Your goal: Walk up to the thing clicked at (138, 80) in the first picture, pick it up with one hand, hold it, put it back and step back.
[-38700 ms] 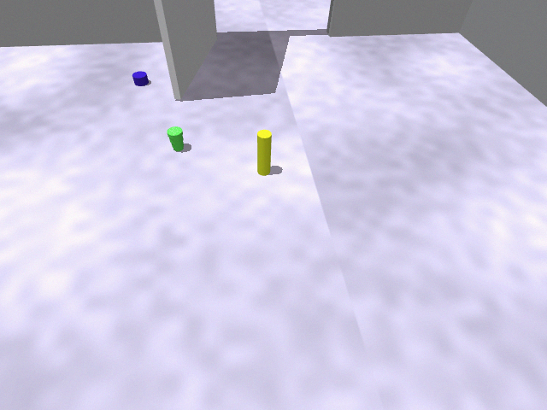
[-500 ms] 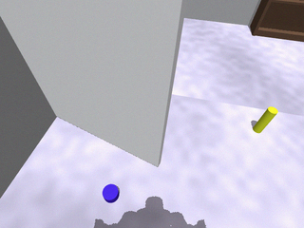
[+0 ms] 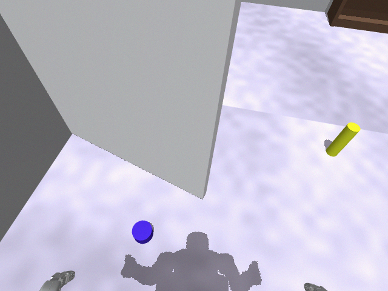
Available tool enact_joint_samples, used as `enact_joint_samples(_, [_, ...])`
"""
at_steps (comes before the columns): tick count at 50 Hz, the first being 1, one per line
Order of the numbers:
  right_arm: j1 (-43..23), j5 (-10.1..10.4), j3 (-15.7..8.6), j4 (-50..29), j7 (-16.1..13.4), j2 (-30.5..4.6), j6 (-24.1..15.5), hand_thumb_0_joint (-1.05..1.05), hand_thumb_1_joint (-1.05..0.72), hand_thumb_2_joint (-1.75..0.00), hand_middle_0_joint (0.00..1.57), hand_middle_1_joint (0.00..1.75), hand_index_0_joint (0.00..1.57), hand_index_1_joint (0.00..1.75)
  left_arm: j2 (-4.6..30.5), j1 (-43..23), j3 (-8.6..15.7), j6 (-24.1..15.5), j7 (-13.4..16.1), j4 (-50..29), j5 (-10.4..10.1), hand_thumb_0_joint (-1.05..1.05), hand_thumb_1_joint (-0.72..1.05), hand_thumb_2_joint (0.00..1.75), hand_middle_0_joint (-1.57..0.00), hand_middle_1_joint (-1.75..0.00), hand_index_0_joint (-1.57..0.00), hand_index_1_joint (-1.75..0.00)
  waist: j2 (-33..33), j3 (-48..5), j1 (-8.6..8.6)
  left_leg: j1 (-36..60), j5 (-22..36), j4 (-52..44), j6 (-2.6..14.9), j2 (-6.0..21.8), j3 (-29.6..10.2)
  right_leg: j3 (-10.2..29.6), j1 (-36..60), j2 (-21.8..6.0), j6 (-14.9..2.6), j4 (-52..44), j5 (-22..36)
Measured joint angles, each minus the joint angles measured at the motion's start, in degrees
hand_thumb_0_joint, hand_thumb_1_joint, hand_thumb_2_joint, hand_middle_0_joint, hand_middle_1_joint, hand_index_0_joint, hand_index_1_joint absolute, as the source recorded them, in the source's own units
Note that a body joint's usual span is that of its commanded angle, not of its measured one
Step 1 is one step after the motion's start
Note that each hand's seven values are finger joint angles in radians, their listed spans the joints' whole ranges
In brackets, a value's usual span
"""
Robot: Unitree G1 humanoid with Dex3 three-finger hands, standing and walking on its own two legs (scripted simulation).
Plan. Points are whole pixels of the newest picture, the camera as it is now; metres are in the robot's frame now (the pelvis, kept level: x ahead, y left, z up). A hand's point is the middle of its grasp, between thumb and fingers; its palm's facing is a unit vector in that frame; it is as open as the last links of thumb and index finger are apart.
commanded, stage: rise first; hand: left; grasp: from above
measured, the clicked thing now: (142, 232) +0.44 +0.23 -0.75
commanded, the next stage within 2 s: none
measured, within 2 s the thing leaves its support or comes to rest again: neither
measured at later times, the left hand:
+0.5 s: hand out of the picture +0.14 +0.26 -0.21, palm faces -0.13 -0.90 -0.42, open 13.8 cm
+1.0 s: hand (91, 286) +0.17 +0.28 -0.32, palm faces -0.37 -0.71 -0.59, open 14.1 cm
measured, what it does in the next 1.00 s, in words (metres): lowers itself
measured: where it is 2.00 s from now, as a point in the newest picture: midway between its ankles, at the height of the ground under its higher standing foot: outside the picture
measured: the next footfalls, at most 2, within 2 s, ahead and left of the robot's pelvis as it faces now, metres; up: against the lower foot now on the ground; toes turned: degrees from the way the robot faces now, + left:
none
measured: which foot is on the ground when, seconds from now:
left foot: down 0.00-1.00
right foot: down 0.00-1.00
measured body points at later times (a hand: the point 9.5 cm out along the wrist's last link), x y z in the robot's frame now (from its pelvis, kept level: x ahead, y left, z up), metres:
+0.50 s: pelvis -0.01 +0.00 -0.06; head +0.08 +0.01 +0.38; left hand +0.15 +0.30 -0.18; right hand +0.13 -0.26 -0.16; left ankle +0.02 +0.12 -0.74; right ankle -0.03 -0.12 -0.74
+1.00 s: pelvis -0.04 +0.00 -0.17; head +0.11 +0.02 +0.25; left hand +0.18 +0.31 -0.28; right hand +0.15 -0.26 -0.27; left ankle +0.02 +0.12 -0.74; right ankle -0.03 -0.12 -0.74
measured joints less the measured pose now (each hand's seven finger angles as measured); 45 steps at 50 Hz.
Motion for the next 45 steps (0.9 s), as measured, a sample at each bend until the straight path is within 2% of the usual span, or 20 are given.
enact_joint_samples(3, [0.95, -0.69, -0.73, -4.13, 0.03, 2.10, -0.26, 0.01, -0.93, -0.91, 0.20, 0.30, 0.20, 0.30, 0.61, -4.67, 3.08, 0.20, -1.12, 0.78, 2.62, 0.01, 0.66, 0.93, -0.17, -0.55, -0.17, -0.54, -0.61, -1.02, -0.32, -6.30, -1.77, 5.20, -0.19, 0.40, 0.09, 0.23, -6.57, 0.29, -0.21, 5.62, -1.94])
enact_joint_samples(6, [2.50, -1.04, -1.34, -7.56, 0.53, 3.85, -0.09, 0.01, -0.93, -0.91, 0.20, 0.30, 0.21, 0.30, 1.06, -5.28, 4.91, 1.37, -1.66, -1.97, 5.17, 0.01, 0.48, 0.95, -0.13, -0.71, -0.13, -0.70, -0.98, -2.32, -0.81, -10.22, -3.70, 9.36, -0.29, 0.84, 0.54, 0.81, -10.74, 0.63, -0.38, 9.84, -3.71])
enact_joint_samples(13, [5.18, -0.90, -1.45, -13.37, 1.14, 4.79, -0.01, 0.01, -0.91, -0.90, 0.20, 0.30, 0.21, 0.30, -0.03, -1.96, 5.76, 7.87, -1.08, -8.78, 8.57, 0.00, -0.01, 0.98, -0.06, -0.97, -0.08, -0.95, -0.13, -4.92, -2.01, -15.92, -7.23, 16.19, -0.15, 1.30, 0.72, 1.17, -16.19, 0.97, -0.21, 15.87, -6.72])
enact_joint_samples(17, [5.44, -1.14, -1.85, -15.60, 1.20, 4.55, -1.21, 0.01, -0.89, -0.90, 0.20, 0.30, 0.21, 0.30, -0.31, 0.74, 6.18, 9.45, -0.94, -12.87, 9.73, 0.00, -0.24, 0.98, -0.06, -1.04, -0.07, -1.02, -0.03, -6.35, -1.91, -21.15, -9.88, 22.05, -0.02, 1.39, 0.52, 1.11, -21.27, 0.98, -0.05, 21.64, -9.39])
enact_joint_samples(21, [4.74, -1.41, -2.35, -17.09, 0.94, 4.24, -2.49, 0.01, -0.88, -0.90, 0.20, 0.30, 0.21, 0.30, -0.26, 3.71, 6.18, 10.07, -1.05, -18.48, 10.59, 0.00, -0.39, 0.98, -0.07, -1.07, -0.07, -1.06, -0.10, -7.24, -1.59, -26.26, -12.41, 27.95, 0.04, 1.44, 0.11, 0.85, -26.11, 0.97, 0.00, 27.37, -12.00])
enact_joint_samples(28, [2.63, -1.89, -2.40, -19.46, 0.35, 4.45, -4.18, 0.01, -0.88, -0.89, 0.20, 0.30, 0.21, 0.30, -0.11, 8.59, 5.38, 12.01, -1.34, -27.68, 11.91, 0.00, -0.50, 0.98, -0.07, -1.09, -0.07, -1.08, 0.00, -8.22, -1.41, -32.92, -15.21, 35.04, 0.07, 1.68, -0.64, 0.33, -32.25, 1.18, 0.05, 33.94, -14.76])
enact_joint_samples(38, [1.01, -2.51, -1.40, -22.30, -0.06, 5.44, -6.52, 0.01, -0.87, -0.89, 0.20, 0.30, 0.21, 0.30, 0.26, 12.04, 4.67, 13.78, -0.58, -35.04, 13.87, 0.00, -0.52, 0.96, -0.07, -1.10, -0.07, -1.09, 0.34, -9.55, -1.39, -41.14, -17.78, 42.55, 0.12, 1.82, -1.35, -0.13, -40.06, 1.32, 0.08, 41.22, -17.47])
enact_joint_samples(41, [0.73, -2.63, -1.16, -22.56, 0.04, 5.34, -7.35, 0.01, -0.87, -0.89, 0.20, 0.30, 0.21, 0.30, 0.92, 11.09, 4.34, 12.87, -0.42, -34.61, 15.41, 0.00, -0.52, 0.96, -0.07, -1.10, -0.07, -1.09, 0.42, -10.12, -1.31, -44.56, -18.58, 45.28, 0.12, 1.73, -1.46, -0.16, -43.48, 1.22, 0.07, 44.16, -18.47])
enact_joint_samples(45, [-0.13, -2.88, -1.18, -22.11, 0.71, 4.65, -8.76, 0.01, -0.86, -0.89, 0.20, 0.30, 0.21, 0.30, 2.54, 7.30, 4.30, 9.49, -0.15, -30.80, 19.35, 0.00, -0.52, 0.95, -0.07, -1.10, -0.07, -1.09, 0.42, -11.45, -1.26, -51.68, -20.22, 51.12, 0.15, 1.71, -1.52, -0.03, -50.72, 1.14, 0.03, 50.52, -20.52])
